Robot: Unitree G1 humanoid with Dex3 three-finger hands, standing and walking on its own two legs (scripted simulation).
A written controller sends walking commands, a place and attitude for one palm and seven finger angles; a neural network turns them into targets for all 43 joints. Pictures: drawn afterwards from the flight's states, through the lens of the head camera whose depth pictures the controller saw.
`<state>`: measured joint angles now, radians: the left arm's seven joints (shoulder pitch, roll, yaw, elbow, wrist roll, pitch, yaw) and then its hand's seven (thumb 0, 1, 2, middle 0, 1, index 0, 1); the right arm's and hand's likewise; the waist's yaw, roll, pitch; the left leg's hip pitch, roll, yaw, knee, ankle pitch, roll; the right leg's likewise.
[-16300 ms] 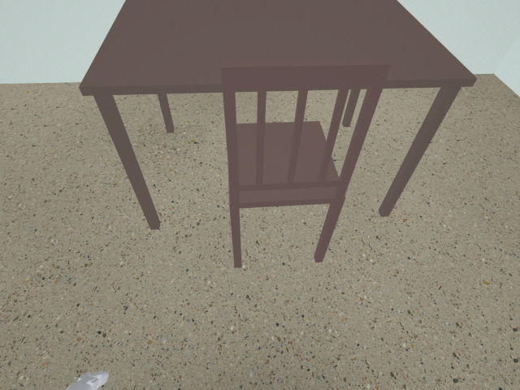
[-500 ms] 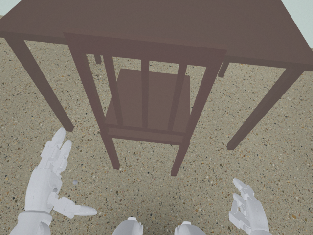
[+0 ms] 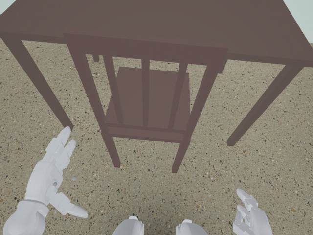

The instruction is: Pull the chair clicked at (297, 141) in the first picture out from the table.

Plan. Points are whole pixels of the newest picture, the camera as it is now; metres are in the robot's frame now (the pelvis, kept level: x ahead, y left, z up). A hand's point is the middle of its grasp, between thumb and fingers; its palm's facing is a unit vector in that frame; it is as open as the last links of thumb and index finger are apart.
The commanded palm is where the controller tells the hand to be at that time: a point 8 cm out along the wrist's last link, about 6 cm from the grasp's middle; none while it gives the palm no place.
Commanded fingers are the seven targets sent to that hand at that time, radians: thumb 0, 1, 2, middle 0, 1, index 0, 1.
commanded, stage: raise the hand toward the chair's back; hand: left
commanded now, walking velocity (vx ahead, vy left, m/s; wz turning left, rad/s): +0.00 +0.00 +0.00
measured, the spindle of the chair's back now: (145, 98) +0.51 +0.06 -0.01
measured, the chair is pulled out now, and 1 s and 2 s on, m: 0.00 0.00 0.00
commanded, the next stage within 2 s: aim the fingers beside a spindle in 0.32 s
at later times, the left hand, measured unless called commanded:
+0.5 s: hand (72, 181) +0.23 +0.20 +0.03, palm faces +0.00 -1.00 -0.05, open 16.9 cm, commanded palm +0.22 +0.24 +0.03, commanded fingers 0.00 -0.50 0.30 -0.06 -0.08 -0.06 -0.08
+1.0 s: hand (108, 166) +0.28 +0.13 +0.01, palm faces -0.09 -1.00 -0.01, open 16.9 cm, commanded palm +0.26 +0.19 +0.01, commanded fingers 0.00 -0.50 0.30 -0.06 -0.08 -0.06 -0.08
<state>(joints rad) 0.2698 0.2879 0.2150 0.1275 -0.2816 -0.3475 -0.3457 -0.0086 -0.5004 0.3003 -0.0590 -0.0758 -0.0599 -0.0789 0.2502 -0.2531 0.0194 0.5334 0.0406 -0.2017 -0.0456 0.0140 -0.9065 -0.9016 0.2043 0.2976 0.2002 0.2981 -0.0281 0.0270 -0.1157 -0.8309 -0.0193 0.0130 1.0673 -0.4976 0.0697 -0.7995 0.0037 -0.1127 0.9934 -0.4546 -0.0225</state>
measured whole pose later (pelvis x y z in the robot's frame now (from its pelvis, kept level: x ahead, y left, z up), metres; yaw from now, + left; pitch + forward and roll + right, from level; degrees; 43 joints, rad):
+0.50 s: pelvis -0.01 -0.01 +0.00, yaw +1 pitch +14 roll -3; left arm 0.26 0.27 0.22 0.14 -0.28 -0.41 -0.31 -0.01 -0.50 0.30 -0.06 -0.08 -0.06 -0.08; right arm 0.24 -0.25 0.04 0.53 0.04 -0.23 -0.04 0.01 -0.91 -0.90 0.20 0.30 0.20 0.30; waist -0.02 0.03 -0.12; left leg -0.84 -0.02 0.00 1.08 -0.49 0.06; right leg -0.81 0.00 -0.13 1.01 -0.46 -0.03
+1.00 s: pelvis +0.00 -0.01 -0.02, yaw +0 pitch +18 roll -2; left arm 0.13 0.20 0.07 0.18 -0.21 -0.42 -0.20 -0.01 -0.50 0.30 -0.06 -0.08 -0.06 -0.08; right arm 0.24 -0.25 0.02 0.53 0.02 -0.18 -0.02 0.01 -0.91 -0.90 0.20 0.30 0.20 0.30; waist -0.03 0.03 -0.13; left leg -0.93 -0.02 0.02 1.14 -0.52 0.05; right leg -0.91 0.00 -0.11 1.09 -0.49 -0.04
